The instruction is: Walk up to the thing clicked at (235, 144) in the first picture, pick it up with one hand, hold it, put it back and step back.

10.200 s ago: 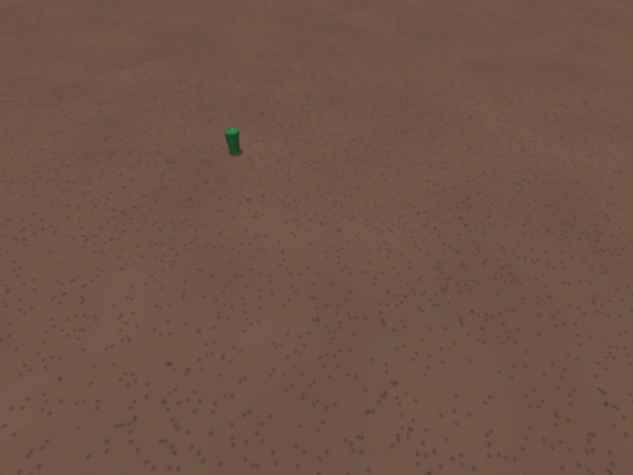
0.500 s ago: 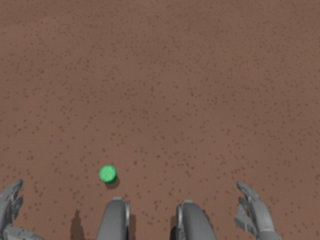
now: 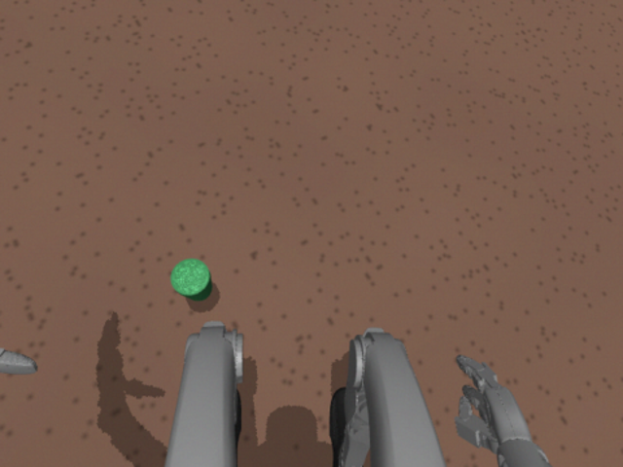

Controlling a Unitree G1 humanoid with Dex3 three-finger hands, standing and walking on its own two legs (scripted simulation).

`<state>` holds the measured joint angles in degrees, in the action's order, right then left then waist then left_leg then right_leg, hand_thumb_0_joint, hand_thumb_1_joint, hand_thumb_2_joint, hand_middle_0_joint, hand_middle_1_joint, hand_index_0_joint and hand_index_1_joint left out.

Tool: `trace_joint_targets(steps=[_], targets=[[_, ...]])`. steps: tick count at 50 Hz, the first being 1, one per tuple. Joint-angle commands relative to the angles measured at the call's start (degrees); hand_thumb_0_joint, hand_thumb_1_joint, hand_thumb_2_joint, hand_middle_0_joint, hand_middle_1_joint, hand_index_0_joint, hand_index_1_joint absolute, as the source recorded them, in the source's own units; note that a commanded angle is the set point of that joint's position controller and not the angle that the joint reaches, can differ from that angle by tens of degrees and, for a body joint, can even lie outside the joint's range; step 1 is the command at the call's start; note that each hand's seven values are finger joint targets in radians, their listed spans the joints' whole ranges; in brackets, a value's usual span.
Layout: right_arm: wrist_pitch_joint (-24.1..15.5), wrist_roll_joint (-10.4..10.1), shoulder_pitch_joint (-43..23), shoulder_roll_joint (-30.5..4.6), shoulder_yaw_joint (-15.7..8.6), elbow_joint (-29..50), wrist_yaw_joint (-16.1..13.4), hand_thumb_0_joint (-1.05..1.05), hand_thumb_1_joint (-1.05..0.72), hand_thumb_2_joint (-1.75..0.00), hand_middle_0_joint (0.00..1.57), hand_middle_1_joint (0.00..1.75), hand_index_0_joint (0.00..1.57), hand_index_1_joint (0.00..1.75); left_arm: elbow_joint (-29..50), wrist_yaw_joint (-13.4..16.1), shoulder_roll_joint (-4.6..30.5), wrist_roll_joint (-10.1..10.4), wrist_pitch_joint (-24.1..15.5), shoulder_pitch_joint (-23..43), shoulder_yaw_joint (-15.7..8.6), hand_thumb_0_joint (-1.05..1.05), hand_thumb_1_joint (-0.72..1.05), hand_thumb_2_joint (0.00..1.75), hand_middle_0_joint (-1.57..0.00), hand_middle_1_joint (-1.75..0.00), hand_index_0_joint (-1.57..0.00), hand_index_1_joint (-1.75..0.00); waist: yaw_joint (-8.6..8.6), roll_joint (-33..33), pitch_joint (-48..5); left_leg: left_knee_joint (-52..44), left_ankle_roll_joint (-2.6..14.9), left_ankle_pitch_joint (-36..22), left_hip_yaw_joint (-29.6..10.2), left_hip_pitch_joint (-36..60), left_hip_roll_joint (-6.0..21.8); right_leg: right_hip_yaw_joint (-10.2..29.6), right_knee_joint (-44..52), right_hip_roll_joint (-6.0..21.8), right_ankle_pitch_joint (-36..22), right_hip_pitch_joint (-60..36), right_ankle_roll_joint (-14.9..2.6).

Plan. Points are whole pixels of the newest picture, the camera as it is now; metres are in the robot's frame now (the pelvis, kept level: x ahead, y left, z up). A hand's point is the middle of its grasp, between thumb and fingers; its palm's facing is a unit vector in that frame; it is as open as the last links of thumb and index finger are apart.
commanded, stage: go down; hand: left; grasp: from the side
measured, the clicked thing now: (195, 283) +0.42 +0.22 -0.43
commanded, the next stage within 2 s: approach in 1.20 s
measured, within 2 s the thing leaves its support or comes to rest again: neither
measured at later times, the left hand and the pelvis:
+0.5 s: hand (4, 292) +0.32 +0.38 -0.09, palm faces +0.13 -0.98 -0.17, open 17.1 cm; pelvis -0.01 +0.00 -0.07, yaw -2 degrees
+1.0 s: hand (7, 284) +0.33 +0.39 -0.11, palm faces +0.12 -0.98 -0.14, open 17.3 cm; pelvis -0.02 +0.00 -0.10, yaw -3 degrees
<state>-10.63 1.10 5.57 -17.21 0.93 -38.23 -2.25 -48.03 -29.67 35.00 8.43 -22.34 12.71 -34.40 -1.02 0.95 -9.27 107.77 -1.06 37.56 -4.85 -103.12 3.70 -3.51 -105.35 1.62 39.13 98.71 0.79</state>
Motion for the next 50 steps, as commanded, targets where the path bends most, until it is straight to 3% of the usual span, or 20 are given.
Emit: trace_joint_targets(steps=[1, 7, 13, 27, 29, 30, 35, 39, 41, 42, 43, 45, 50], targets=[[-1.9, -0.5, 4.0, -12.4, -3.9, 4.8, -1.3, 0.0, -0.88, -0.9, 0.2, 0.3, 0.2, 0.3, 7.8, -1.7, 20.8, 2.7, -4.0, 6.3, -7.2, 0.0, -0.41, 0.14, -0.04, -0.13, -0.04, -0.12, 2.14, -10.4, -30.4, -14.2, 1.83, -7.3, -0.7, 25.6, -1.3, -0.1, 9.4, -2.0, -7.7, -8.7, -2.86], [-1.7, -0.5, 4.0, -12.7, -3.1, 4.1, -1.2, 0.0, -0.89, -0.9, 0.2, 0.3, 0.2, 0.3, 6.0, -3.7, 23.7, 4.0, -4.0, 7.5, -10.0, 0.0, -0.44, 0.15, -0.04, -0.11, -0.03, -0.11, 2.47, -10.1, -30.9, -10.2, 1.96, -8.8, -0.3, 21.2, -1.3, -0.3, 6.0, -2.2, -8.4, -7.3, -3.05], [-2.0, -0.2, 4.0, -13.3, -2.9, 3.1, -1.2, 0.0, -0.91, -0.9, 0.2, 0.3, 0.2, 0.3, 5.3, -6.3, 25.6, 5.1, -4.8, 11.4, -10.8, 0.0, -0.47, 0.14, -0.04, -0.11, -0.03, -0.11, 1.46, -9.9, -30.7, -6.6, 2.22, -8.2, 0.3, 17.7, -1.3, -0.4, 3.8, -2.4, -8.2, -5.8, -2.99], [-2.1, 0.5, 4.4, -14.7, -2.1, 1.9, -1.4, 0.0, -0.91, -0.91, 0.2, 0.3, 0.2, 0.3, 4.6, -9.8, 31.5, 5.5, -4.7, 16.4, -13.3, 0.0, -0.49, 0.13, -0.04, -0.11, -0.03, -0.11, 2.1, -12.2, -32.0, -2.3, 2.01, -6.5, 0.5, 14.4, -1.1, -1.3, -1.5, -2.7, -7.0, -1.4, -3.11], [-2.1, 0.4, 4.2, -14.7, -2.0, 2.0, -1.4, 0.0, -0.91, -0.91, 0.2, 0.3, 0.2, 0.3, 2.0, -10.1, 30.6, 5.7, -4.2, 15.5, -13.2, 0.0, -0.48, 0.13, -0.04, -0.1, -0.03, -0.1, 1.61, -11.3, -30.6, -2.1, 1.98, -5.4, 0.0, 13.6, -1.0, -1.8, -2.4, -2.8, -6.3, -0.1, -3.05], [-2.0, 0.4, 3.9, -14.9, -2.1, 2.1, -1.4, 0.0, -0.91, -0.91, 0.2, 0.3, 0.2, 0.3, 4.4, -10.2, 31.3, 5.8, -4.6, 17.5, -13.1, 0.0, -0.51, 0.14, -0.04, -0.11, -0.03, -0.11, 1.77, -12.2, -30.5, -2.0, 2.06, -4.1, 0.2, 13.2, -1.0, -1.6, -2.2, -2.7, -5.5, 0.7, -3.06], [-2.1, 0.4, 4.0, -14.8, -1.4, 2.2, -1.3, 0.0, -0.92, -0.91, 0.2, 0.3, 0.2, 0.3, 2.8, -10.9, 32.2, 6.3, -4.2, 16.9, -14.0, 0.0, -0.52, 0.12, -0.04, -0.09, -0.03, -0.1, 1.64, -10.4, -31.3, 0.1, 2.2, -6.7, 0.4, 12.1, -1.2, -1.8, -3.3, -2.8, -7.1, 0.4, -2.97], [-2.1, 0.5, 4.1, -15.2, -1.6, 1.9, -1.3, 0.0, -0.91, -0.91, 0.2, 0.3, 0.2, 0.3, 3.3, -11.4, 32.4, 6.4, -4.3, 19.5, -13.3, 0.0, -0.52, 0.13, -0.04, -0.1, -0.03, -0.11, 1.03, -11.8, -29.7, 0.6, 2.31, -3.5, 0.7, 10.3, -1.1, -1.8, -3.7, -2.8, -4.8, 1.8, -3.0], [-2.3, 0.5, 3.7, -14.9, -1.2, 2.2, -1.3, 0.0, -0.91, -0.91, 0.2, 0.3, 0.2, 0.3, 2.5, -11.5, 34.1, 6.5, -4.2, 18.6, -14.3, 0.0, -0.51, 0.12, -0.03, -0.09, -0.03, -0.1, 1.78, -10.8, -30.4, 1.3, 2.43, -3.5, 1.2, 9.2, -1.2, -1.5, -3.4, -2.9, -4.4, 0.7, -2.93], [-2.3, 0.5, 4.1, -14.9, -1.3, 2.2, -1.2, 0.0, -0.91, -0.91, 0.2, 0.3, 0.2, 0.3, 2.1, -11.6, 33.7, 6.5, -4.2, 19.1, -14.1, 0.0, -0.52, 0.13, -0.03, -0.09, -0.02, -0.1, 1.08, -10.5, -29.9, 1.4, 2.48, -3.0, 1.0, 8.6, -1.2, -1.8, -3.8, -3.0, -4.0, 1.3, -2.93], [-2.3, 0.6, 4.6, -15.0, -1.2, 2.1, -1.2, 0.0, -0.92, -0.91, 0.2, 0.3, 0.2, 0.3, 2.8, -11.7, 33.9, 6.7, -4.2, 18.7, -14.5, 0.0, -0.52, 0.12, -0.04, -0.08, -0.02, -0.09, 1.62, -10.5, -31.6, 2.1, 2.42, -5.4, 1.4, 9.2, -1.4, -1.5, -3.9, -2.9, -5.9, -0.5, -2.87], [-2.3, 0.7, 4.9, -15.1, -1.3, 2.1, -1.2, 0.0, -0.92, -0.91, 0.2, 0.3, 0.2, 0.3, 3.0, -12.0, 34.1, 6.7, -4.2, 19.5, -14.3, 0.0, -0.54, 0.12, -0.04, -0.09, -0.03, -0.1, 1.09, -10.4, -32.5, 2.7, 2.49, -5.9, 1.6, 9.2, -1.4, -1.3, -3.6, -2.9, -6.2, -0.7, -2.83], [-2.1, 0.5, 4.7, -15.8, -1.3, 1.6, -1.3, 0.0, -0.92, -0.91, 0.2, 0.3, 0.2, 0.3, 2.4, -12.4, 34.0, 6.7, -4.1, 19.3, -14.4, 0.0, -0.52, 0.12, -0.03, -0.09, -0.03, -0.1, 1.2, -13.5, -30.3, 1.3, 1.95, -4.8, -0.3, 11.3, -1.0, -2.6, -6.3, -2.9, -6.0, 4.3, -3.21]])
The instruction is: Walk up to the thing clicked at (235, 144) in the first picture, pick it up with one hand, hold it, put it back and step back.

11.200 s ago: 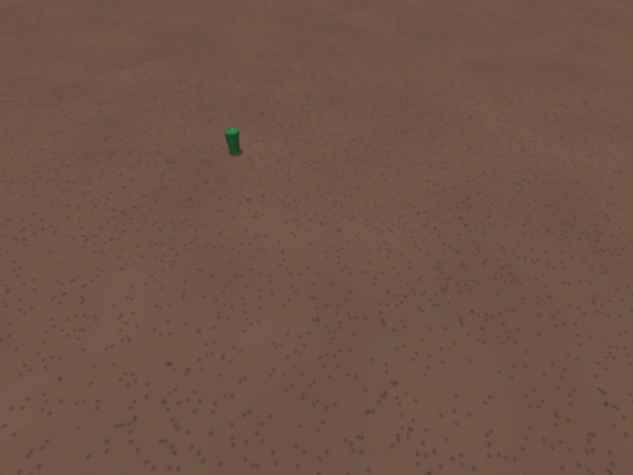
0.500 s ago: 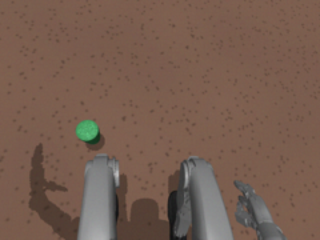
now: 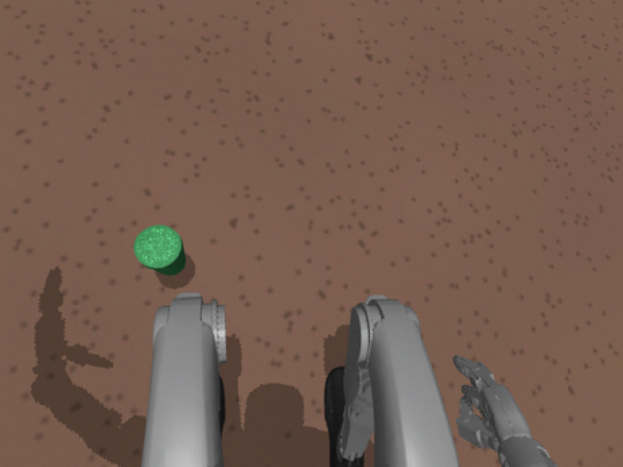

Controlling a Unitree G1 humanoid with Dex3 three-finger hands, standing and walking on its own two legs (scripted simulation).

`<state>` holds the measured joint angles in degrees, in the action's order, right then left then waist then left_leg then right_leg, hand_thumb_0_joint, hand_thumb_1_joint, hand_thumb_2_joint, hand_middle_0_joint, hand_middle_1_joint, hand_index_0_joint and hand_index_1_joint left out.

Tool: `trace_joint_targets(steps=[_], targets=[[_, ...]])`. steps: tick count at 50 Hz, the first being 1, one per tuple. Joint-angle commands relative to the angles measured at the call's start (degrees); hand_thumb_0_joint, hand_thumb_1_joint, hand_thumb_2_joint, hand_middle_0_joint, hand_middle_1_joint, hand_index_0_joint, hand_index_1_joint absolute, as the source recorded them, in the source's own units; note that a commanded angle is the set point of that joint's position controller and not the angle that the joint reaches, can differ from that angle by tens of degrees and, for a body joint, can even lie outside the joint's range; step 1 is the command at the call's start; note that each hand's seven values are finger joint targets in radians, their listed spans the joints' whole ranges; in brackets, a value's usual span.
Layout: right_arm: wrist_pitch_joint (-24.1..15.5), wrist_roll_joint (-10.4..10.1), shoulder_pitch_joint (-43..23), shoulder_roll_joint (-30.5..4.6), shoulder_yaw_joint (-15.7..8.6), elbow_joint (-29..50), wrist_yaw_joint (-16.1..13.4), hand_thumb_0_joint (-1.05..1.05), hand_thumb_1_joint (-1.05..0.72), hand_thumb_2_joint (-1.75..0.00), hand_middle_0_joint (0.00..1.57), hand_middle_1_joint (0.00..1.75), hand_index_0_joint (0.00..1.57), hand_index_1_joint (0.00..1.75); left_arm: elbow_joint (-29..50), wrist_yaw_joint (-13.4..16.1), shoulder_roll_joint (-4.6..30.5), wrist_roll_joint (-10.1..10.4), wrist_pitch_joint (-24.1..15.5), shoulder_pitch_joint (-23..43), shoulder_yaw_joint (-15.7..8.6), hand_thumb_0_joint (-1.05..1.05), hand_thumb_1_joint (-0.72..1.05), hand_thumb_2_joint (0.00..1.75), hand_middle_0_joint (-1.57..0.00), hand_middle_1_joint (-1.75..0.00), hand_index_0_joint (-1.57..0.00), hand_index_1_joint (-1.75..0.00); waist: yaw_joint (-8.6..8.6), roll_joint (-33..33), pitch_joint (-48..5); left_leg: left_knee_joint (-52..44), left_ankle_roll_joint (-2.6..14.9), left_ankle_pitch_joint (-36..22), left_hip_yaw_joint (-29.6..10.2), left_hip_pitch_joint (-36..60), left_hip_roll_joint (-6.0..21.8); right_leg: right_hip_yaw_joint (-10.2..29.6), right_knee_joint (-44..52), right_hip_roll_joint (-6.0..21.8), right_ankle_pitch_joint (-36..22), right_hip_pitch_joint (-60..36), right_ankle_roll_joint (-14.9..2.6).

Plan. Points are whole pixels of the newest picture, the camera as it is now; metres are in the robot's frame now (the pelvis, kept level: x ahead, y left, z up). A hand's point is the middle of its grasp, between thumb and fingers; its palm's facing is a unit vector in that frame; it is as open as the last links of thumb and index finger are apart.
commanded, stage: go down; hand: left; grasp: from the side
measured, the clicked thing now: (165, 255) +0.43 +0.24 -0.33
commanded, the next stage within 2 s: approach in 0.20 s
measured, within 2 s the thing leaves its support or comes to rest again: neither
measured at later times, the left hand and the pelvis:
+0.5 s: hand out of the picture +0.34 +0.41 -0.04, palm faces +0.18 -0.98 -0.08, open 17.6 cm; pelvis +0.00 +0.00 -0.03, yaw -1 degrees
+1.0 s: hand (105, 263) +0.38 +0.31 -0.24, palm faces +0.03 -1.00 +0.04, open 17.6 cm; pelvis -0.01 +0.01 -0.10, yaw -7 degrees
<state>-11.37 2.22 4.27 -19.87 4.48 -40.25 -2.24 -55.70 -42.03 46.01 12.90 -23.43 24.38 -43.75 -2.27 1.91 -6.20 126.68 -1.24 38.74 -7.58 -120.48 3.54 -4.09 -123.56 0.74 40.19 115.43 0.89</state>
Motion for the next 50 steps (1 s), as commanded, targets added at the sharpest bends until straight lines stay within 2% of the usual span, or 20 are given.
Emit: trace_joint_targets(steps=[1, 8, 12, 14, 15, 17, 21, 25, 27, 28, 30, 31, 32, 33, 36, 38, 40, 46, 48, 50], targets=[[-1.4, -0.6, 6.1, -13.1, -4.9, 3.8, -1.2, 0.0, -0.92, -0.91, 0.2, 0.3, 0.2, 0.3, 11.0, 0.0, 23.6, 2.2, -3.1, 7.7, -5.6, 0.0, -0.53, 0.11, -0.04, -0.08, -0.03, -0.09, 2.97, -14.3, -34.5, -17.5, 2.07, -6.8, 2.5, 29.2, -0.9, -1.9, 11.9, -2.0, -7.6, -13.0, -3.3], [-1.3, -0.5, 5.8, -13.2, -4.3, 3.7, -1.0, 0.0, -0.92, -0.91, 0.2, 0.3, 0.2, 0.3, 8.4, -0.7, 23.3, 2.7, -3.4, 7.4, -5.7, 0.0, -0.55, 0.1, -0.04, -0.08, -0.03, -0.08, 2.27, -13.5, -32.7, -15.8, 2.22, -7.3, 2.8, 27.2, -1.1, -1.9, 11.0, -2.0, -7.7, -11.9, -3.23], [-1.3, -0.4, 5.0, -13.2, -4.1, 3.8, -0.9, 0.0, -0.92, -0.91, 0.2, 0.3, 0.2, 0.3, 7.9, -1.1, 24.0, 3.1, -4.0, 9.8, -5.6, 0.0, -0.55, 0.11, -0.04, -0.08, -0.03, -0.09, 1.48, -12.1, -30.7, -14.8, 2.75, -2.9, 3.5, 23.8, -1.2, -1.8, 11.9, -2.2, -4.3, -11.8, -3.01], [-1.5, -0.1, 5.4, -13.3, -3.9, 3.7, -0.8, 0.0, -0.92, -0.91, 0.2, 0.3, 0.2, 0.3, 8.6, -1.2, 25.7, 3.1, -4.4, 9.7, -6.7, 0.0, -0.54, 0.11, -0.04, -0.07, -0.02, -0.08, 2.07, -12.6, -33.3, -14.0, 2.66, -4.9, 4.0, 24.1, -1.3, -1.6, 11.4, -2.2, -5.6, -13.9, -2.96], [-1.4, -0.2, 5.2, -13.1, -3.7, 3.8, -0.8, 0.0, -0.93, -0.91, 0.2, 0.3, 0.2, 0.3, 8.2, -1.5, 25.5, 3.1, -4.4, 9.8, -6.3, 0.0, -0.56, 0.15, -0.06, -0.11, -0.02, -0.14, 1.76, -11.9, -32.7, -13.7, 2.74, -4.8, 4.1, 23.5, -1.3, -1.6, 11.6, -2.2, -5.4, -13.9, -2.89], [-1.4, -0.1, 5.1, -13.3, -3.5, 3.6, -0.8, 0.0, -0.91, -0.91, 0.2, 0.3, 0.2, 0.3, 5.9, -1.9, 24.1, 3.6, -4.5, 9.2, -6.1, 0.0, -0.57, 0.07, -0.06, -0.09, -0.04, -0.1, 1.16, -10.7, -31.8, -12.8, 2.77, -6.4, 4.0, 22.9, -1.3, -1.7, 11.1, -2.3, -6.8, -13.5, -2.84], [-1.9, 0.4, 4.8, -13.5, -2.5, 3.3, -0.4, 0.0, -0.91, -0.91, 0.2, 0.3, 0.2, 0.3, 1.7, -3.0, 21.8, 5.2, -7.0, 10.5, -5.6, 0.0, -0.61, 0.06, -0.07, -0.09, -0.04, -0.11, -0.56, -9.2, -29.0, -10.2, 2.77, -6.5, 3.1, 20.3, -1.1, -2.7, 8.9, -2.7, -6.9, -11.4, -2.86], [-2.6, 1.2, 2.5, -14.2, -1.3, 3.8, 0.1, 0.0, -0.91, -0.9, 0.2, 0.3, 0.2, 0.3, -2.3, -4.4, 18.6, 7.3, -11.4, 12.8, -3.3, 0.0, -0.59, 0.06, -0.07, -0.09, -0.04, -0.11, -2.5, -8.0, -25.7, -7.6, 2.63, -3.5, 2.5, 17.9, -0.8, -3.7, 7.3, -3.3, -4.5, -8.6, -2.85], [-2.8, 2.0, 2.4, -14.9, -0.5, 3.8, 0.3, 0.0, -0.9, -0.9, 0.2, 0.3, 0.2, 0.3, -4.1, -4.7, 18.9, 7.7, -13.5, 12.8, -3.3, 0.0, -0.59, 0.04, -0.07, -0.09, -0.05, -0.1, -2.79, -9.1, -26.7, -6.1, 2.23, -5.1, 2.2, 18.9, -0.7, -4.3, 5.8, -3.5, -6.0, -9.4, -2.87], [-2.8, 2.2, 1.4, -15.1, -0.1, 3.9, 0.4, 0.0, -0.9, -0.9, 0.2, 0.3, 0.2, 0.3, -5.2, -4.7, 18.7, 7.9, -14.6, 13.2, -2.5, 0.0, -0.58, 0.05, -0.06, -0.08, -0.05, -0.1, -2.83, -9.1, -25.5, -5.8, 2.23, -3.8, 2.0, 17.8, -0.6, -4.7, 5.2, -3.6, -4.8, -8.1, -2.95], [-2.7, 3.0, 0.7, -15.7, 0.7, 4.2, 0.8, 0.0, -0.9, -0.9, 0.2, 0.3, 0.2, 0.3, -5.5, -4.3, 19.2, 8.1, -16.8, 14.6, -2.6, 0.0, -0.57, 0.05, -0.06, -0.09, -0.04, -0.1, -3.13, -9.8, -25.7, -4.1, 2.01, -4.4, 1.7, 17.9, -0.4, -5.2, 4.0, -3.8, -5.5, -8.2, -2.88], [-2.6, 3.5, 0.8, -16.1, 1.3, 4.1, 1.0, 0.0, -0.9, -0.9, 0.2, 0.3, 0.2, 0.3, -4.9, -3.9, 21.3, 7.8, -17.9, 15.1, -3.6, 0.0, -0.56, 0.05, -0.07, -0.09, -0.05, -0.1, -2.94, -10.7, -27.0, -3.0, 1.73, -6.7, 1.6, 19.2, -0.2, -5.3, 2.9, -4.0, -7.5, -9.0, -2.87], [-2.3, 3.9, -0.6, -16.3, 1.9, 4.1, 1.2, 0.0, -0.9, -0.9, 0.2, 0.3, 0.2, 0.3, -6.4, -3.7, 21.4, 7.5, -18.8, 14.8, -3.1, 0.0, -0.56, 0.05, -0.07, -0.08, -0.05, -0.1, -3.07, -11.7, -26.0, -3.0, 1.61, -5.5, 1.4, 18.7, -0.1, -5.7, 2.2, -4.0, -6.3, -8.1, -2.95], [-2.1, 4.6, -1.0, -17.1, 2.3, 4.5, 1.3, 0.0, -0.9, -0.9, 0.2, 0.3, 0.2, 0.3, -5.5, -3.3, 22.9, 7.1, -19.9, 14.8, -4.4, 0.0, -0.55, 0.05, -0.06, -0.08, -0.04, -0.1, -2.78, -13.6, -26.6, -2.4, 1.23, -7.3, 1.1, 20.5, 0.1, -6.2, 0.9, -4.0, -7.9, -8.1, -2.97], [-0.9, 6.1, -3.2, -17.6, 3.9, 5.2, 1.8, 0.0, -0.9, -0.9, 0.2, 0.3, 0.2, 0.3, -6.3, -1.7, 24.7, 5.8, -22.4, 14.6, -4.9, 0.0, -0.56, 0.06, -0.07, -0.09, -0.05, -0.1, -3.01, -16.0, -26.1, -1.2, 0.85, -7.7, 0.5, 20.7, 0.5, -6.9, -0.9, -4.3, -8.2, -8.0, -2.95], [-0.1, 7.4, -4.1, -18.0, 4.8, 4.9, 2.1, 0.0, -0.91, -0.9, 0.2, 0.3, 0.2, 0.3, -7.6, -1.1, 23.2, 5.3, -24.0, 14.6, -3.2, 0.0, -0.55, 0.06, -0.07, -0.09, -0.04, -0.1, -4.19, -18.3, -25.0, -0.3, 0.71, -6.6, 0.4, 20.4, 0.8, -7.6, -1.6, -4.6, -8.5, -8.4, -2.8], [0.6, 8.2, -5.3, -18.8, 6.0, 5.0, 2.3, 0.0, -0.91, -0.9, 0.2, 0.3, 0.2, 0.3, -7.6, -0.3, 24.1, 5.0, -25.8, 13.9, -3.6, 0.0, -0.55, 0.07, -0.06, -0.09, -0.04, -0.1, -4.99, -19.8, -25.3, 0.8, 0.31, -8.6, -0.4, 22.2, 1.1, -8.4, -3.1, -4.7, -10.1, -8.7, -2.71], [2.3, 10.7, -8.8, -20.0, 8.7, 5.4, 3.2, 0.0, -0.92, -0.91, 0.2, 0.3, 0.2, 0.3, -12.0, 2.5, 17.2, 4.6, -30.0, 14.9, 2.7, 0.0, -0.6, 0.06, -0.06, -0.11, -0.05, -0.11, -9.06, -19.9, -21.1, 3.6, -0.14, -7.8, -2.4, 21.5, 1.5, -10.7, -4.8, -5.0, -10.8, -7.7, -2.4], [2.9, 11.3, -9.2, -20.4, 9.6, 5.4, 3.5, 0.0, -0.92, -0.9, 0.2, 0.3, 0.2, 0.3, -13.5, 4.2, 16.1, 4.2, -31.3, 14.8, 4.2, 0.0, -0.61, 0.03, -0.06, -0.1, -0.06, -0.09, -10.02, -18.9, -19.4, 4.7, -0.12, -7.9, -3.0, 19.7, 1.4, -11.4, -5.3, -5.2, -11.4, -8.2, -2.27], [3.5, 11.8, -10.5, -21.0, 10.4, 5.9, 3.9, 0.0, -0.93, -0.9, 0.2, 0.3, 0.2, 0.3, -14.1, 6.3, 16.8, 3.9, -33.0, 14.7, 4.2, 0.0, -0.61, 0.01, -0.06, -0.1, -0.07, -0.09, -9.86, -19.2, -18.0, 4.9, -0.4, -7.6, -3.7, 19.9, 1.5, -12.1, -6.1, -5.2, -11.2, -7.5, -2.29]])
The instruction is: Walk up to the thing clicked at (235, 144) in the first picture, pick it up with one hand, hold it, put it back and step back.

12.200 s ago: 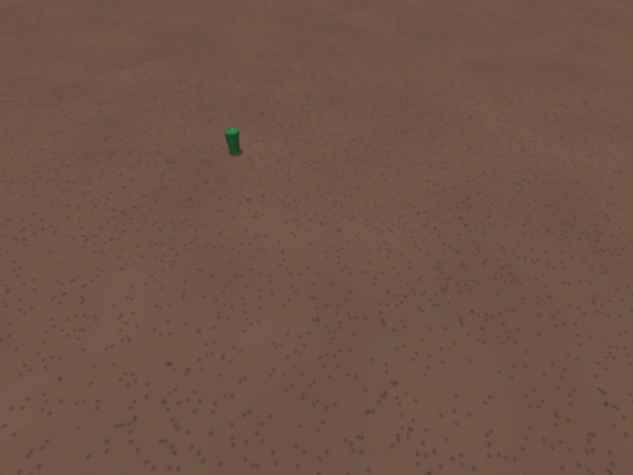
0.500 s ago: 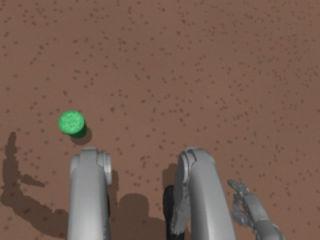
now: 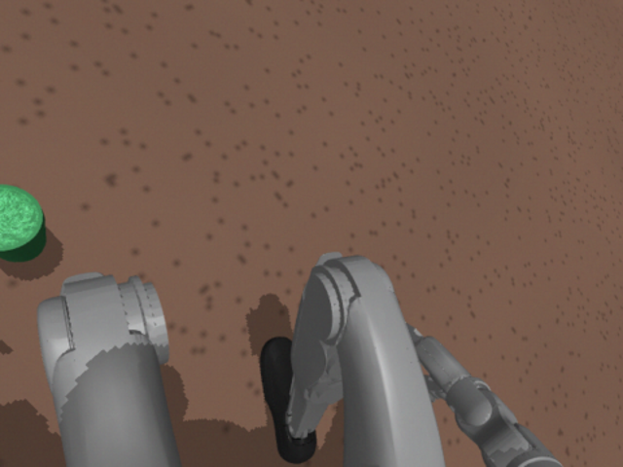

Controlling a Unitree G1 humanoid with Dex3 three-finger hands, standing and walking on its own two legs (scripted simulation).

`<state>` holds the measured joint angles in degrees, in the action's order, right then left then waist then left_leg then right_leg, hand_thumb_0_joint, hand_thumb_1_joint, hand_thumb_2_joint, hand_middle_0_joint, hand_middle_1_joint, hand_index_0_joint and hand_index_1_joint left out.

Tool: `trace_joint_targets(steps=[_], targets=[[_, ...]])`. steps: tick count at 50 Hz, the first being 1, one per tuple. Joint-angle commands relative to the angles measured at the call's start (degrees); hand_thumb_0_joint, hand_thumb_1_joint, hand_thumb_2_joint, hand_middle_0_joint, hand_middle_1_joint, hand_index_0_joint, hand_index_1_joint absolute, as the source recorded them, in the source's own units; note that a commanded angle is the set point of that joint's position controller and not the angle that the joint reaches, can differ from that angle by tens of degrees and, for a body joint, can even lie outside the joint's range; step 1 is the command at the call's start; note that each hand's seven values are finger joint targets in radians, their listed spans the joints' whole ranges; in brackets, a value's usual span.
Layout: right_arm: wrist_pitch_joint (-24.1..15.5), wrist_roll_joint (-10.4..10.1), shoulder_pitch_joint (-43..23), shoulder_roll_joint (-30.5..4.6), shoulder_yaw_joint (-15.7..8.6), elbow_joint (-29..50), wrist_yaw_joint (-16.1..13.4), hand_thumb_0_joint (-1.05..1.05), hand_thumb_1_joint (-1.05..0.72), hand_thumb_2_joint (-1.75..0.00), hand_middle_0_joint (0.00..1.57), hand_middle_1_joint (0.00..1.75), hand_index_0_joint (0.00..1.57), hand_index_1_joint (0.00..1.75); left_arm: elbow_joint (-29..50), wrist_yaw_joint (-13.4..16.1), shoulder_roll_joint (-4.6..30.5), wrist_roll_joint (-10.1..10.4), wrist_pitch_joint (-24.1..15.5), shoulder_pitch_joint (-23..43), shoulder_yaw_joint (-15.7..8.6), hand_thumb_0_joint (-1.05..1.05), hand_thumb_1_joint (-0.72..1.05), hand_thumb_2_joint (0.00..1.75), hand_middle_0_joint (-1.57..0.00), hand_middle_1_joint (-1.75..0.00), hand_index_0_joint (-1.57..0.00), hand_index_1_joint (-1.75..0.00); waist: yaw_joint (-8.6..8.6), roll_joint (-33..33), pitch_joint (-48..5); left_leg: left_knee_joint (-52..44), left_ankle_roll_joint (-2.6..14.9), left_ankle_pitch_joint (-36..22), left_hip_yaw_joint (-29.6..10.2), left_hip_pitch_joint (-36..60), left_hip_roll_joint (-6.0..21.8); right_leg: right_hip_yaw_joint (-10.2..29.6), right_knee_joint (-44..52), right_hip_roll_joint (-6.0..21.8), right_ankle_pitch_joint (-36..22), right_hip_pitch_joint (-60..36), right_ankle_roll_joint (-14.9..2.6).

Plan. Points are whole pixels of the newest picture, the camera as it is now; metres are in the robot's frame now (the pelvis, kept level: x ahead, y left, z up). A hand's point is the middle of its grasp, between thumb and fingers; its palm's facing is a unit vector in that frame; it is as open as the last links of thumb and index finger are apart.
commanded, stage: close in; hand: left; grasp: from the side
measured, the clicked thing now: (12, 231) +0.40 +0.28 -0.23
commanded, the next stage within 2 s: rest palm in 0.58 s
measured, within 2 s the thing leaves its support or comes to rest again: leaves its support in 1.76 s
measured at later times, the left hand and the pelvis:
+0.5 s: hand out of the picture +0.37 +0.29 -0.18, palm faces +0.21 -0.98 +0.03, open 17.5 cm; pelvis -0.01 +0.01 -0.01, yaw -3 degrees
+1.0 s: hand (10, 237) +0.39 +0.28 -0.19, palm faces +0.26 -0.97 +0.00, open 13.0 cm; pelvis -0.01 +0.01 -0.02, yaw -4 degrees
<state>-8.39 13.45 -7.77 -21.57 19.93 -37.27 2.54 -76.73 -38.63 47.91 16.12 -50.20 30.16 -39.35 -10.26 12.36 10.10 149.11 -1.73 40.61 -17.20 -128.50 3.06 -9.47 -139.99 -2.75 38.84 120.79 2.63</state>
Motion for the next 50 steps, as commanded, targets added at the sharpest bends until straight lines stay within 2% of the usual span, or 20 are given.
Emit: trace_joint_targets(steps=[1, 5, 11, 12, 14, 17, 19, 21, 22, 23, 26, 28, 30, 33, 35, 37, 39, 43, 44, 50], targets=[[0.8, 0.9, 1.3, -19.5, -4.4, 3.1, -0.6, 0.0, -0.93, -0.9, 0.2, 0.3, 0.2, 0.3, 6.3, 4.1, 14.4, 0.6, -7.0, 9.2, 0.0, 0.0, -0.61, 0.01, -0.07, -0.1, -0.07, -0.09, -2.39, -29.2, -33.7, -17.0, 0.16, -9.1, 5.6, 27.3, 1.9, -7.1, 10.3, -1.8, -9.9, -13.6, -3.85], [1.8, 2.0, 0.3, -19.8, -2.8, 3.9, 0.5, 0.0, -0.93, -0.9, 0.2, 0.3, 0.2, 0.3, 5.4, 9.4, 14.2, -0.1, -10.0, 7.3, -1.3, 0.0, -0.61, 0.02, -0.06, -0.1, -0.07, -0.09, -1.67, -28.6, -31.9, -16.2, 0.09, -9.3, 5.2, 25.7, 1.8, -7.9, 10.0, -2.1, -10.6, -15.8, -3.61], [3.2, 4.1, -0.5, -19.8, -2.1, 4.3, 1.6, 0.0, -0.93, -0.9, 0.2, 0.3, 0.2, 0.3, 5.6, 15.0, 10.0, -2.5, -12.4, 7.3, 2.8, 0.0, -0.58, 0.01, -0.06, -0.08, -0.07, -0.07, -3.43, -29.3, -29.6, -15.5, -0.17, -8.2, 4.5, 24.9, 1.9, -8.7, 9.9, -2.5, -11.2, -16.0, -3.5], [3.4, 4.1, -1.0, -20.2, -2.1, 4.4, 1.8, 0.0, -0.93, -0.9, 0.2, 0.3, 0.2, 0.3, 5.6, 15.7, 8.7, -2.8, -12.9, 8.7, 4.7, 0.0, -0.58, 0.02, -0.06, -0.07, -0.06, -0.06, -4.41, -29.6, -27.7, -15.7, -0.08, -6.5, 4.2, 23.8, 1.8, -9.0, 9.8, -2.4, -10.1, -14.7, -3.51], [3.6, 4.3, -1.1, -20.1, -1.7, 4.8, 2.3, 0.0, -0.93, -0.9, 0.2, 0.3, 0.2, 0.3, 5.2, 17.2, 7.5, -3.0, -13.4, 7.9, 5.6, 0.0, -0.55, 0.02, -0.05, -0.07, -0.06, -0.06, -4.56, -27.6, -27.2, -15.5, 0.14, -5.5, 3.9, 22.7, 1.7, -9.5, 10.0, -2.6, -9.7, -15.7, -3.34], [4.0, 4.5, -1.4, -20.7, -1.4, 5.1, 2.7, 0.0, -0.92, -0.9, 0.2, 0.3, 0.2, 0.3, 5.4, 18.9, 6.7, -3.3, -14.7, 9.9, 7.7, 0.0, -0.54, 0.03, -0.05, -0.06, -0.05, -0.05, -6.03, -27.0, -25.3, -15.9, 0.25, -2.6, 3.3, 21.7, 1.6, -10.2, 10.2, -2.7, -7.8, -14.4, -3.22], [4.3, 4.7, -1.7, -20.7, -1.0, 5.2, 2.9, 0.0, -0.91, -0.9, 0.2, 0.3, 0.2, 0.3, 4.7, 20.2, 6.7, -3.6, -15.2, 9.6, 8.3, 0.0, -0.53, 0.03, -0.05, -0.06, -0.06, -0.05, -5.84, -26.4, -24.9, -15.7, 0.23, -2.2, 2.8, 21.9, 1.7, -10.5, 10.2, -2.9, -7.6, -14.0, -3.19], [4.7, 5.1, -1.6, -20.7, -0.6, 5.4, 3.2, 0.0, -0.91, -0.9, 0.2, 0.3, 0.2, 0.3, 4.2, 21.4, 4.8, -3.6, -16.0, 9.4, 9.2, 0.0, -0.51, 0.04, -0.04, -0.06, -0.05, -0.05, -6.53, -26.5, -25.1, -16.1, -0.25, -3.6, 1.7, 23.2, 1.8, -11.0, 9.3, -2.9, -8.9, -14.4, -3.11], [4.8, 5.2, -2.1, -20.7, -0.4, 5.7, 3.3, 0.0, -0.91, -0.9, 0.2, 0.3, 0.2, 0.3, 4.3, 22.2, 5.6, -3.8, -16.4, 9.3, 8.9, 0.0, -0.5, 0.04, -0.04, -0.06, -0.05, -0.04, -5.78, -26.4, -25.2, -15.6, -0.13, -3.9, 2.1, 23.1, 1.7, -10.7, 9.5, -3.0, -9.1, -14.6, -3.15], [5.0, 5.2, -2.1, -20.7, -0.1, 5.7, 3.3, 0.0, -0.91, -0.9, 0.2, 0.3, 0.2, 0.3, 3.8, 22.9, 6.1, -4.0, -16.8, 10.5, 9.1, 0.0, -0.48, 0.05, -0.04, -0.06, -0.05, -0.05, -6.45, -26.6, -24.3, -15.7, -0.1, -3.4, 1.8, 22.5, 1.7, -11.0, 9.5, -3.0, -8.6, -14.2, -3.17], [5.5, 6.0, -1.9, -20.4, 0.7, 5.9, 3.6, 0.0, -0.91, -0.9, 0.2, 0.3, 0.2, 0.3, 2.5, 24.9, 5.6, -4.8, -17.6, 9.7, 9.7, 0.0, -0.43, 0.09, -0.06, -0.08, -0.06, -0.07, -6.36, -26.5, -24.6, -15.0, -0.01, -4.4, 2.1, 22.5, 1.5, -10.8, 9.8, -3.4, -9.7, -15.9, -3.09], [5.8, 6.2, -2.5, -20.5, 1.0, 6.1, 3.7, 0.0, -0.9, -0.9, 0.2, 0.3, 0.2, 0.3, 1.9, 26.2, 5.3, -5.7, -18.1, 10.1, 10.2, 0.0, -0.38, 0.11, -0.06, -0.08, -0.06, -0.07, -6.73, -27.1, -22.6, -16.0, -0.3, -3.7, 1.2, 22.7, 1.7, -11.3, 9.4, -3.3, -9.1, -14.5, -3.07], [6.3, 6.7, -2.3, -20.8, 1.2, 6.1, 3.9, 0.0, -0.9, -0.9, 0.2, 0.3, 0.2, 0.3, 1.5, 27.2, 5.2, -6.7, -18.5, 9.9, 10.7, 0.0, -0.36, 0.13, -0.06, -0.08, -0.06, -0.07, -7.12, -27.8, -22.0, -16.6, -0.61, -4.0, 0.3, 23.7, 2.0, -11.6, 9.0, -3.2, -9.5, -14.4, -3.02], [6.6, 7.0, -3.4, -20.7, 1.6, 6.6, 4.1, 0.0, -0.9, -0.9, 0.2, 0.3, 0.2, 0.3, 1.7, 28.4, 5.0, -6.7, -19.3, 9.9, 10.9, 0.0, -0.34, 0.13, -0.05, -0.07, -0.05, -0.06, -7.37, -26.9, -21.8, -15.5, -0.21, -2.9, 0.7, 22.4, 1.8, -11.4, 9.6, -3.4, -9.2, -15.0, -2.82], [6.8, 7.3, -2.9, -20.7, 1.9, 6.4, 4.1, 0.0, -0.9, -0.9, 0.2, 0.3, 0.2, 0.3, 1.6, 29.3, 5.8, -6.9, -19.6, 9.2, 10.2, 0.0, -0.28, 0.19, -0.14, -0.11, -0.12, -0.12, -7.06, -27.1, -22.7, -15.5, -0.32, -3.7, 0.5, 23.3, 2.0, -11.5, 9.6, -3.6, -9.7, -16.0, -2.8], [7.0, 7.5, -3.2, -20.6, 2.1, 6.6, 4.2, 0.0, -0.9, -0.9, 0.2, 0.3, 0.2, 0.3, 1.1, 29.9, 4.7, -7.1, -19.7, 9.7, 11.1, 0.0, -0.23, 0.21, -0.15, -0.12, -0.13, -0.13, -7.91, -26.2, -21.5, -15.3, -0.1, -3.1, 0.3, 22.5, 2.0, -11.7, 9.9, -3.7, -9.5, -15.6, -2.66], [7.0, 7.6, -3.4, -20.4, 2.5, 6.7, 4.3, 0.0, -0.89, -0.9, 0.2, 0.3, 0.2, 0.3, 0.9, 30.6, 4.9, -7.4, -19.9, 10.6, 11.9, 0.0, -0.09, 0.32, -0.29, -0.27, -0.28, -0.27, -8.55, -25.3, -21.5, -14.8, 0.12, -2.6, 0.4, 21.6, 1.9, -11.8, 10.3, -3.9, -9.4, -15.8, -2.61], [7.3, 7.9, -3.1, -20.9, 2.6, 6.4, 4.4, 0.0, -0.88, -0.9, 0.2, 0.3, 0.2, 0.3, 1.2, 31.7, 5.2, -7.8, -20.7, 10.9, 12.3, 0.0, 0.05, 0.4, -0.36, -0.33, -0.35, -0.33, -8.67, -27.0, -21.9, -15.7, -0.55, -4.4, -1.1, 24.3, 2.4, -12.3, 9.1, -4.0, -11.0, -15.6, -2.7], [7.3, 7.9, -3.4, -20.8, 2.7, 6.4, 4.4, 0.0, -0.88, -0.9, 0.2, 0.3, 0.2, 0.3, 1.3, 31.8, 4.9, -8.1, -20.8, 11.3, 13.1, 0.0, 0.08, 0.42, -0.37, -0.34, -0.36, -0.35, -8.84, -26.9, -21.7, -15.5, -0.46, -4.4, -0.9, 24.0, 2.3, -12.3, 9.3, -4.0, -11.1, -15.8, -2.7], [7.9, 8.0, -3.3, -20.7, 3.1, 6.2, 4.4, 0.0, -0.87, -0.9, 0.2, 0.3, 0.2, 0.3, 0.4, 32.9, 4.7, -8.5, -20.5, 11.3, 13.9, 0.0, 0.3, 0.56, -0.52, -0.48, -0.5, -0.48, -9.38, -26.8, -21.0, -15.1, -0.43, -5.2, -0.9, 23.7, 2.3, -12.4, 9.8, -4.2, -12.0, -16.2, -2.67]])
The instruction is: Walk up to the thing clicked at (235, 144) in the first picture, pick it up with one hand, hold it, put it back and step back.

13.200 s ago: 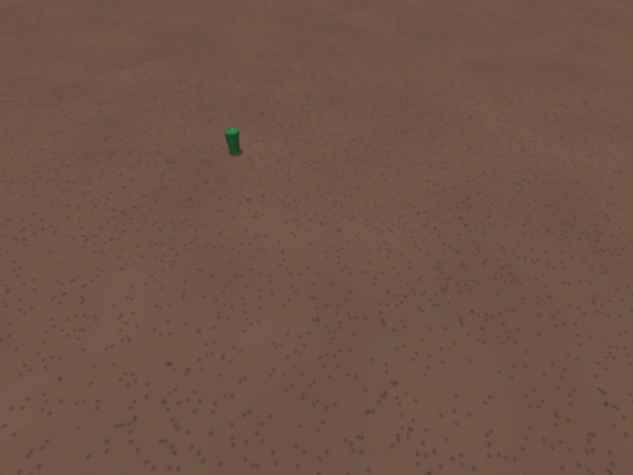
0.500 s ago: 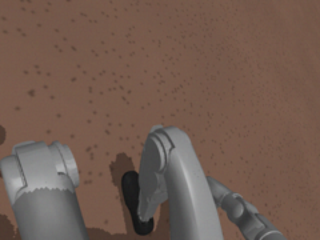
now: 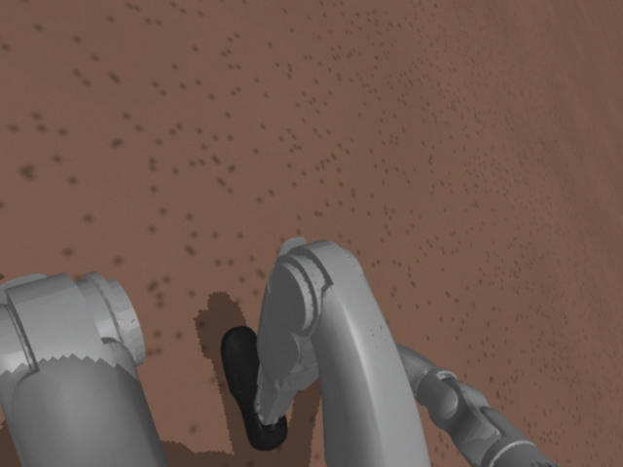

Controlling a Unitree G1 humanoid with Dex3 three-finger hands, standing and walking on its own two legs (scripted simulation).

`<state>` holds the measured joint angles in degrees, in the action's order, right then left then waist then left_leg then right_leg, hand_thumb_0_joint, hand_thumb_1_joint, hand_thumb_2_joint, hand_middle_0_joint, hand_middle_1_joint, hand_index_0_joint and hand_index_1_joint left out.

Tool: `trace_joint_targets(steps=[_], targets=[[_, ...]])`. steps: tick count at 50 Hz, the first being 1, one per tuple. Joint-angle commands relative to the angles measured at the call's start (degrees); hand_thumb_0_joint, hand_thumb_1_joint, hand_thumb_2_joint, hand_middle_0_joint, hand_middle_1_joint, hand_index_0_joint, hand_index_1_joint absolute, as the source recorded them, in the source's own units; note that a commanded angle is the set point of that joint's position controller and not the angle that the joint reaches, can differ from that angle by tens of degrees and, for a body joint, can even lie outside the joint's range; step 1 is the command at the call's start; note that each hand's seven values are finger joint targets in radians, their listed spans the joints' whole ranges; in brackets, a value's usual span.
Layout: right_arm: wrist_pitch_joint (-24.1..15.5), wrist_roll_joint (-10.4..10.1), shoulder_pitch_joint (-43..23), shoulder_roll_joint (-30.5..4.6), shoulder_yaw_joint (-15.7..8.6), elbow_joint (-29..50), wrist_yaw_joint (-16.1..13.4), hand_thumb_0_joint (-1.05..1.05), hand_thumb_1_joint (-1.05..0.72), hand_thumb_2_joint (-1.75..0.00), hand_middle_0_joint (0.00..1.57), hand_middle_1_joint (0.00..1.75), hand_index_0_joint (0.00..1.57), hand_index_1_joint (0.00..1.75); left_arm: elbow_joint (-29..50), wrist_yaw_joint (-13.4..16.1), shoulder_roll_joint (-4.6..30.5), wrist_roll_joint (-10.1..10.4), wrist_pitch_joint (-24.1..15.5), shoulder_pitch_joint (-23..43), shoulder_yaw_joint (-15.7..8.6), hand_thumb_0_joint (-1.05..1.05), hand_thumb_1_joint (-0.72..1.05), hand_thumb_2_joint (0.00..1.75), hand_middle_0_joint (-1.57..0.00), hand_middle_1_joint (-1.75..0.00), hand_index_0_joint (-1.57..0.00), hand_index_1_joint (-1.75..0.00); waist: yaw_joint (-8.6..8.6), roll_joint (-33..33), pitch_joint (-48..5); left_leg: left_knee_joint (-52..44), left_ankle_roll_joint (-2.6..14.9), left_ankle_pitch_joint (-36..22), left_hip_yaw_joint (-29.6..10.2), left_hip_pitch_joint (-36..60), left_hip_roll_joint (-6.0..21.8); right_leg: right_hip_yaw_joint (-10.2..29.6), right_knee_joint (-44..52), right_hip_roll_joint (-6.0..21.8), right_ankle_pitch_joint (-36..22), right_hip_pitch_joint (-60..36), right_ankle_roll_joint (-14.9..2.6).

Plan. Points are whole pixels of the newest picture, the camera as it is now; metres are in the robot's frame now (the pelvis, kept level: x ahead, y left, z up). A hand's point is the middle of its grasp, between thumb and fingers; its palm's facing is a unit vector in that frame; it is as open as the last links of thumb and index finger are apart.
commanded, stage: close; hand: left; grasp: from the side
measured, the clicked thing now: out of the picture +0.40 +0.30 -0.21
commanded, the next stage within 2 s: settle in 0.34 s
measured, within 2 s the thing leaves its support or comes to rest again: leaves its support in 0.76 s
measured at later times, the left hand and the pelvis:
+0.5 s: hand out of the picture +0.40 +0.29 -0.18, palm faces +0.35 -0.94 +0.00, open 10.0 cm; pelvis +0.00 +0.00 +0.00, yaw -1 degrees
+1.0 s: hand out of the picture +0.38 +0.31 -0.12, palm faces +0.34 -0.94 -0.03, open 10.1 cm; pelvis +0.00 +0.00 +0.02, yaw +1 degrees
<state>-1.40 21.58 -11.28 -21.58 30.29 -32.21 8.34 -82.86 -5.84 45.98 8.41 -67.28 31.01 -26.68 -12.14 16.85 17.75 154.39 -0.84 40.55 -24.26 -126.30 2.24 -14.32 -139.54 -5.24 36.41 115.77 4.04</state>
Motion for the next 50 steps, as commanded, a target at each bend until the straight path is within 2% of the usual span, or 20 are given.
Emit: trace_joint_targets(steps=[1, 2, 5, 7, 11, 13, 14, 15, 16, 23, 29, 32, 34, 35, 38, 39, 40, 44, 46, 50], targets=[[1.1, 0.0, 0.3, -20.7, -7.0, 1.2, -1.4, 0.0, -0.87, -0.89, 0.2, 0.3, 0.2, 0.3, 6.4, 0.4, 6.9, -0.8, -3.4, 10.8, 0.9, 0.0, 0.33, 0.61, -0.55, -0.52, -0.54, -0.53, -7.65, -31.0, -28.9, -20.3, -1.28, -5.1, 6.1, 21.3, 3.0, -7.8, 9.6, -1.8, -9.5, -11.7, -3.98], [1.1, -0.1, -0.1, -20.5, -7.1, 1.3, -1.4, 0.0, -0.87, -0.89, 0.2, 0.3, 0.2, 0.3, 6.2, 0.7, 7.0, -0.9, -3.1, 9.9, 1.0, 0.0, 0.37, 0.63, -0.56, -0.54, -0.55, -0.55, -7.01, -30.3, -28.3, -20.2, -1.08, -4.4, 6.3, 20.6, 3.0, -7.6, 9.8, -1.8, -9.0, -11.2, -4.03], [1.2, 0.0, -0.2, -20.5, -6.8, 1.5, -1.3, 0.0, -0.87, -0.89, 0.2, 0.3, 0.2, 0.3, 5.9, 1.5, 7.6, -0.8, -3.1, 10.9, 0.5, 0.0, 0.46, 0.7, -0.64, -0.62, -0.63, -0.62, -7.48, -29.4, -28.3, -19.7, -0.7, -3.0, 6.4, 19.2, 2.9, -7.7, 10.3, -2.0, -8.2, -11.7, -3.91], [1.3, 0.0, 0.3, -20.2, -6.6, 1.4, -1.3, 0.0, -0.87, -0.89, 0.2, 0.3, 0.2, 0.3, 5.9, 2.2, 8.2, -0.9, -3.0, 11.2, 0.2, 0.0, 0.42, 0.74, -0.7, -0.68, -0.69, -0.69, -7.27, -28.7, -29.4, -19.3, -0.54, -4.0, 6.7, 19.4, 2.9, -7.4, 10.7, -2.2, -9.0, -12.6, -3.88], [1.7, 0.1, 0.1, -20.2, -6.7, 1.6, -1.4, 0.0, -0.87, -0.89, 0.2, 0.3, 0.2, 0.3, 5.6, 2.7, 8.6, -1.3, -3.1, 11.8, -0.3, 0.0, 0.47, 0.85, -0.81, -0.8, -0.8, -0.81, -7.58, -29.2, -28.6, -19.9, -0.69, -3.6, 6.1, 20.1, 3.3, -7.5, 10.4, -2.2, -8.6, -11.7, -3.92], [1.9, 0.2, 0.2, -20.4, -6.6, 1.5, -1.4, 0.0, -0.87, -0.9, 0.2, 0.3, 0.2, 0.3, 5.8, 2.9, 8.8, -1.7, -3.2, 13.6, 0.1, 0.0, 0.48, 0.92, -0.88, -0.89, -0.87, -0.89, -8.4, -29.8, -28.0, -20.2, -0.75, -2.5, 6.0, 19.7, 3.3, -7.7, 10.5, -2.2, -7.8, -11.4, -3.96], [1.8, 0.0, -0.2, -20.3, -6.8, 1.6, -1.4, 0.0, -0.87, -0.89, 0.2, 0.3, 0.2, 0.3, 6.0, 2.9, 8.7, -1.8, -3.2, 12.6, 0.1, 0.0, 0.48, 0.95, -0.9, -0.92, -0.9, -0.93, -7.84, -29.9, -27.1, -20.5, -0.69, -1.9, 6.0, 19.2, 3.4, -7.6, 10.4, -2.1, -7.4, -10.7, -4.03], [1.9, 0.1, -0.1, -20.6, -6.7, 1.5, -1.4, 0.0, -0.88, -0.9, 0.2, 0.3, 0.2, 0.3, 5.8, 3.1, 9.2, -2.1, -3.3, 13.1, -0.1, 0.0, 0.49, 0.99, -0.95, -0.97, -0.95, -0.97, -8.23, -30.4, -27.0, -21.0, -0.95, -2.1, 5.4, 20.0, 3.6, -8.0, 10.0, -2.0, -7.5, -10.4, -4.01], [2.0, 0.2, 0.3, -20.4, -6.7, 1.7, -1.3, 0.0, -0.87, -0.89, 0.2, 0.3, 0.2, 0.3, 5.6, 3.3, 9.3, -2.5, -3.2, 12.8, 0.1, 0.0, 0.49, 1.02, -0.97, -1.0, -0.96, -1.0, -7.74, -31.1, -27.6, -21.2, -1.15, -2.9, 5.5, 20.8, 3.6, -7.9, 9.8, -2.0, -7.9, -10.9, -4.06], [2.0, 0.0, 0.3, -20.5, -7.1, 1.6, -1.0, 0.0, -0.9, -0.91, 0.2, 0.3, 0.2, 0.3, 6.9, 3.9, 7.3, -1.9, -3.1, 12.9, 0.8, 0.0, 0.44, 1.19, -1.1, -1.17, -1.07, -1.2, -8.0, -30.6, -27.9, -20.8, -1.0, -3.2, 5.5, 20.8, 3.4, -7.8, 10.1, -1.9, -8.4, -11.0, -4.08], [2.3, -0.4, 1.5, -20.2, -7.5, 0.9, -1.2, 0.0, -0.9, -0.9, 0.2, 0.3, 0.2, 0.3, 11.2, 3.4, 8.2, -1.4, -2.5, 12.5, 0.3, 0.0, 0.42, 1.25, -1.16, -1.27, -1.15, -1.29, -6.84, -32.7, -32.1, -20.4, -1.16, -8.2, 6.4, 23.0, 3.4, -7.2, 9.8, -2.0, -12.3, -13.5, -4.23], [2.5, -0.7, 2.0, -19.9, -8.6, 0.8, -1.1, 0.0, -0.9, -0.9, 0.2, 0.3, 0.2, 0.3, 15.2, 3.4, 7.6, -1.8, -1.4, 12.4, 0.5, 0.0, 0.42, 1.25, -1.18, -1.29, -1.17, -1.31, -6.35, -34.5, -32.9, -21.2, -1.36, -7.7, 6.6, 23.8, 3.4, -7.0, 9.8, -1.8, -11.6, -12.5, -4.44], [2.7, -0.8, 2.8, -19.6, -9.2, 0.7, -1.1, 0.0, -0.9, -0.9, 0.2, 0.3, 0.2, 0.3, 19.8, 3.7, 9.2, -2.2, -0.8, 12.7, -0.3, 0.0, 0.4, 1.24, -1.18, -1.29, -1.17, -1.31, -5.09, -37.3, -34.5, -22.2, -1.71, -8.4, 6.9, 25.4, 3.5, -6.6, 9.4, -1.6, -11.8, -12.7, -4.68], [2.8, -1.1, 2.9, -19.6, -10.0, 0.9, -0.9, 0.0, -0.9, -0.9, 0.2, 0.3, 0.2, 0.3, 22.4, 3.8, 8.6, -2.3, -0.4, 12.1, -0.4, 0.0, 0.4, 1.24, -1.19, -1.3, -1.18, -1.32, -4.69, -38.5, -35.6, -22.8, -1.97, -8.9, 6.7, 27.0, 3.6, -6.5, 9.1, -1.4, -12.1, -12.0, -4.69], [3.0, -1.8, 4.2, -19.2, -11.5, 1.0, -1.0, 0.0, -0.9, -0.9, 0.2, 0.3, 0.2, 0.3, 28.8, 4.3, 8.6, -1.8, 1.5, 11.7, -1.4, 0.0, 0.38, 1.24, -1.2, -1.3, -1.19, -1.32, -4.01, -40.5, -39.4, -23.2, -1.98, -9.6, 7.8, 28.5, 3.4, -5.5, 9.6, -1.3, -12.8, -12.5, -5.0], [3.1, -2.1, 4.3, -19.1, -12.1, 0.8, -1.0, 0.0, -0.9, -0.9, 0.2, 0.3, 0.2, 0.3, 29.5, 4.3, 7.7, -2.0, 2.5, 11.5, -0.2, 0.0, 0.38, 1.24, -1.21, -1.3, -1.2, -1.33, -3.82, -41.6, -38.9, -23.6, -2.01, -9.5, 8.2, 28.1, 3.3, -5.1, 9.5, -1.1, -12.6, -11.7, -5.14], [3.1, -2.3, 5.0, -18.8, -12.5, 0.9, -0.9, 0.0, -0.9, -0.9, 0.2, 0.3, 0.2, 0.3, 31.1, 4.7, 7.8, -1.9, 3.3, 12.0, -0.7, 0.0, 0.38, 1.24, -1.21, -1.3, -1.2, -1.32, -3.77, -41.8, -40.0, -23.8, -1.9, -9.6, 8.6, 27.8, 3.2, -4.9, 9.9, -1.2, -12.8, -12.2, -5.26], [3.3, -3.9, 6.2, -18.0, -14.8, 0.9, -0.9, 0.0, -0.9, -0.9, 0.2, 0.3, 0.2, 0.3, 34.9, 4.8, 5.0, -2.1, 6.5, 12.1, 1.2, 0.0, 0.37, 1.25, -1.23, -1.32, -1.22, -1.35, -3.45, -40.2, -39.8, -24.7, -1.26, -7.0, 9.4, 25.5, 2.8, -4.0, 11.1, -0.8, -11.4, -10.6, -5.37], [3.1, -4.8, 6.0, -17.4, -16.0, 1.3, -0.8, 0.0, -0.9, -0.9, 0.2, 0.3, 0.2, 0.3, 36.8, 4.3, 3.5, -2.2, 8.0, 11.9, 2.5, 0.0, 0.36, 1.24, -1.24, -1.33, -1.23, -1.35, -2.63, -39.5, -39.6, -25.8, -1.01, -4.4, 9.4, 24.5, 2.7, -3.6, 11.1, -0.5, -9.4, -8.4, -5.48], [3.0, -6.8, 7.9, -16.4, -18.5, 1.3, -0.7, 0.0, -0.9, -0.9, 0.2, 0.3, 0.2, 0.3, 40.6, 3.0, -0.7, -1.1, 11.2, 9.8, 4.2, 0.0, 0.34, 1.21, -1.23, -1.31, -1.22, -1.33, -0.64, -38.3, -42.5, -27.0, -0.77, -4.7, 10.1, 24.4, 2.1, -2.7, 11.3, -0.1, -8.9, -7.4, -5.69]])
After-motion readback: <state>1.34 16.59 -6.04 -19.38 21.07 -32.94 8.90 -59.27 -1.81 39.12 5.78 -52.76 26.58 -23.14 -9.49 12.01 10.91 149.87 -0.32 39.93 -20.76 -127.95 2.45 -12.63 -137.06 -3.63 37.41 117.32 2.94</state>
